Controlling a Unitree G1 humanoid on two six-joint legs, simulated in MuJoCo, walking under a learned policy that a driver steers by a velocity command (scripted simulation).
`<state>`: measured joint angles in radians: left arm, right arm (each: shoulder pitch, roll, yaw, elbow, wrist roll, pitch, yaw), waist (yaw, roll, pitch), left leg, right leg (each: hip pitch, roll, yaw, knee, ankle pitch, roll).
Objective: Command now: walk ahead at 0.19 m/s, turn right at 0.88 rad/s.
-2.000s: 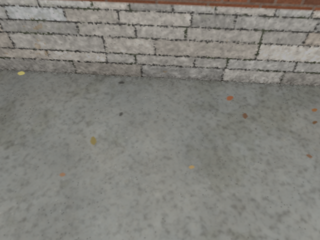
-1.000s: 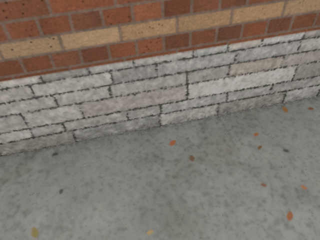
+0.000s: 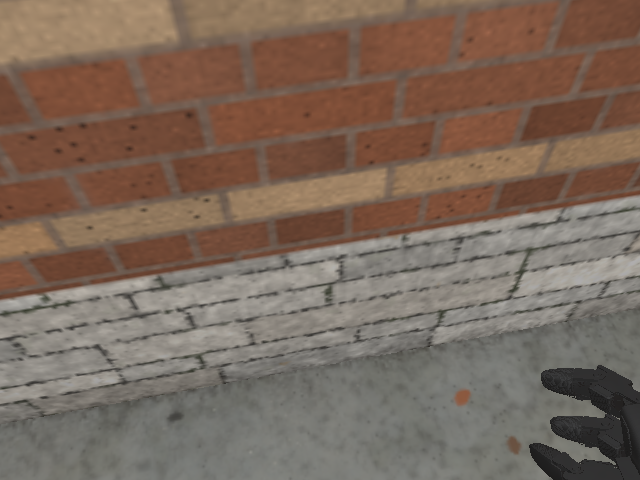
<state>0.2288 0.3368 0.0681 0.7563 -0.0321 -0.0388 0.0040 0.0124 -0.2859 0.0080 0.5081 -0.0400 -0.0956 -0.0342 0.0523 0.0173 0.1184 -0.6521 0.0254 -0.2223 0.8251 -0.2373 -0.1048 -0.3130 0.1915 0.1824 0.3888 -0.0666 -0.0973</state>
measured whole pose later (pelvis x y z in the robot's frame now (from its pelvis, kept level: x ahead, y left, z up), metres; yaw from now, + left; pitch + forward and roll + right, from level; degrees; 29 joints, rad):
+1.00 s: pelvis +0.09 +0.05 -0.01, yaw -48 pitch +2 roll +1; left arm 0.10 0.28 0.04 0.54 0.02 0.06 0.01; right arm 0.21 -0.25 -0.04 0.72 -0.04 -0.03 -0.02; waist -0.02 -0.05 0.01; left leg -0.33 0.00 -0.02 0.60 -0.31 -0.01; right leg -0.38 0.13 0.19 0.74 -0.41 -0.01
